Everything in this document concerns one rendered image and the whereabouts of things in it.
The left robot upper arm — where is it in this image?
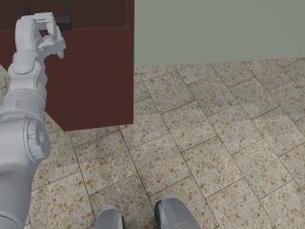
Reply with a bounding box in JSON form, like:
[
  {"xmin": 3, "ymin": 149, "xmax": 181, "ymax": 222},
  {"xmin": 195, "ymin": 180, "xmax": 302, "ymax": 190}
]
[{"xmin": 0, "ymin": 117, "xmax": 51, "ymax": 229}]

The robot left hand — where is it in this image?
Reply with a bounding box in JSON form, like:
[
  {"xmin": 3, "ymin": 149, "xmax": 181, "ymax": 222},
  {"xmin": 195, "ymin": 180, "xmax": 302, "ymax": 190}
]
[{"xmin": 15, "ymin": 12, "xmax": 67, "ymax": 61}]

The left robot thigh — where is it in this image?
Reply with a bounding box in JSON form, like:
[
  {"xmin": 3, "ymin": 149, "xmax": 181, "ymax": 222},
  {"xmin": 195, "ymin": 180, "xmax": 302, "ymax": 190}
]
[{"xmin": 93, "ymin": 209, "xmax": 123, "ymax": 229}]

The robot left forearm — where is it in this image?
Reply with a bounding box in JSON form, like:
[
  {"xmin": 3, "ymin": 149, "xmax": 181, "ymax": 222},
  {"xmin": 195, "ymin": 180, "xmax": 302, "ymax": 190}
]
[{"xmin": 0, "ymin": 50, "xmax": 48, "ymax": 126}]

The drawer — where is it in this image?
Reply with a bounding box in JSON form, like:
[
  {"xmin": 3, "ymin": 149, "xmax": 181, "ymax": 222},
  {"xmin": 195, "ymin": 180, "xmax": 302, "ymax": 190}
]
[{"xmin": 0, "ymin": 0, "xmax": 126, "ymax": 31}]

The cabinet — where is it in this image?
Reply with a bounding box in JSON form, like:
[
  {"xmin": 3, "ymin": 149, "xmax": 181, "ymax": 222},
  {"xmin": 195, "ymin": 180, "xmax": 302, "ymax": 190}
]
[{"xmin": 0, "ymin": 0, "xmax": 134, "ymax": 132}]

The handle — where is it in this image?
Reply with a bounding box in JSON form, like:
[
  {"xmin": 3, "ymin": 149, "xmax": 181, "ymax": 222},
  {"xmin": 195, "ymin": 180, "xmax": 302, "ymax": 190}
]
[{"xmin": 18, "ymin": 6, "xmax": 72, "ymax": 31}]

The robot left shin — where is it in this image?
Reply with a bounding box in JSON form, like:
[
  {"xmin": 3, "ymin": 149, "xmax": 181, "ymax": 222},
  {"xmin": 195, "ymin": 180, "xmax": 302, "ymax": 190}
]
[{"xmin": 104, "ymin": 204, "xmax": 116, "ymax": 211}]

